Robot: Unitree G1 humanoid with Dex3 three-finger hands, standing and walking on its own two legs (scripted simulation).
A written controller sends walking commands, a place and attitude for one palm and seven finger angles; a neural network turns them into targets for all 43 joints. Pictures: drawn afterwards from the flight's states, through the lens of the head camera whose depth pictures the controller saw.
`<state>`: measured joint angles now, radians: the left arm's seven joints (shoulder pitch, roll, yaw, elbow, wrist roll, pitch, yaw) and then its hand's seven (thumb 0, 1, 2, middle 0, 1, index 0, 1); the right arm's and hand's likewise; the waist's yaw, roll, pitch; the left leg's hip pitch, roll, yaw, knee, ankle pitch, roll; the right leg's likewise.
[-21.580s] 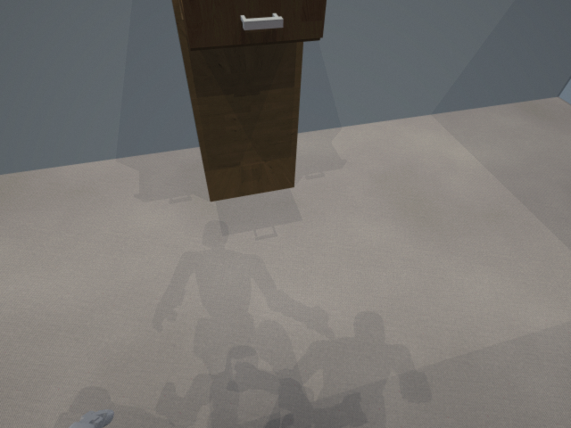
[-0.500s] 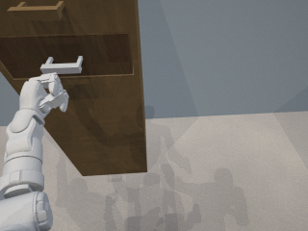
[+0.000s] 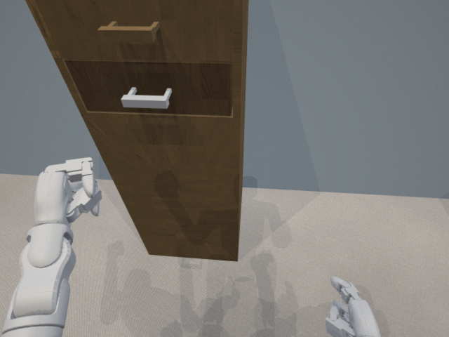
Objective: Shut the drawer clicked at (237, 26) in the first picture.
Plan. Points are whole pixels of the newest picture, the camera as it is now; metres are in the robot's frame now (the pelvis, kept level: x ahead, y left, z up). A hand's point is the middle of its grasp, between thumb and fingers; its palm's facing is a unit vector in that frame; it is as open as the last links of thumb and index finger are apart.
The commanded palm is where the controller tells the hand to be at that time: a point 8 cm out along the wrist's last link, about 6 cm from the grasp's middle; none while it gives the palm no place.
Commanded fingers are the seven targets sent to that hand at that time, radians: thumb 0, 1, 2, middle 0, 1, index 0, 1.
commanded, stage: draw the hand back to the body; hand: left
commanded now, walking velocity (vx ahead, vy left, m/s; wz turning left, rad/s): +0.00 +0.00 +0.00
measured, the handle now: (148, 96) +0.58 +0.25 +0.14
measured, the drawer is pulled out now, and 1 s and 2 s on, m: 0.00 0.00 0.00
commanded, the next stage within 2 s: step back with the hand held close in 0.62 s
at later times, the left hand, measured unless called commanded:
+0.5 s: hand (53, 256) +0.17 +0.24 +0.16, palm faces +0.40 -0.82 -0.41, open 3.2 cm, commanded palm +0.13 +0.28 +0.17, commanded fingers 0.00 0.90 0.90 -1.40 -1.60 -1.40 -1.60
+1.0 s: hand (52, 250) +0.18 +0.25 +0.15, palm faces +0.32 -0.82 -0.48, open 3.2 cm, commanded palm +0.12 +0.29 +0.17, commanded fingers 0.00 0.90 0.90 -1.40 -1.60 -1.40 -1.60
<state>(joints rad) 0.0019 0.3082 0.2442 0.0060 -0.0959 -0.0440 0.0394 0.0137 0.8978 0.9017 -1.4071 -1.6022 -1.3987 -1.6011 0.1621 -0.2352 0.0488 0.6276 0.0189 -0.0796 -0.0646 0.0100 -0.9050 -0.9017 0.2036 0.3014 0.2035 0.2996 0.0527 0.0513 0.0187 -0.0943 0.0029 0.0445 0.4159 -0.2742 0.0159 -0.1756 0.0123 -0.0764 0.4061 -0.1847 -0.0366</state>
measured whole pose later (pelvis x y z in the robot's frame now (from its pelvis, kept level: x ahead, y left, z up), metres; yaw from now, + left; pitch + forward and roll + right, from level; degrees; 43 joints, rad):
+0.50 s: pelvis +0.00 +0.00 +0.00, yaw +0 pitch -6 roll -1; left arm 0.54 0.32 0.28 -0.44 -0.05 -0.12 0.09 0.01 0.89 0.90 -1.41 -1.60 -1.40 -1.60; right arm 0.21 -0.24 0.00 0.64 -0.02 -0.10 -0.06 0.01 -0.91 -0.90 0.20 0.30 0.20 0.30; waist 0.07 0.08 0.02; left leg -0.01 0.02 0.05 0.39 -0.27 0.01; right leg -0.08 0.03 -0.07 0.34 -0.16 -0.04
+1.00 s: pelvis -0.02 +0.02 +0.00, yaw -1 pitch +0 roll +0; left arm 0.57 0.35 0.33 -0.47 -0.03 -0.19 0.10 0.01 0.89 0.90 -1.41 -1.60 -1.40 -1.60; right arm 0.20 -0.24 -0.01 0.58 -0.01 -0.04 -0.07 0.01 -0.90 -0.90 0.20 0.30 0.20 0.30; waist 0.01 0.06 0.02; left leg -0.18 -0.01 0.07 0.42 -0.24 0.04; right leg -0.25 0.00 -0.05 0.37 -0.12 -0.01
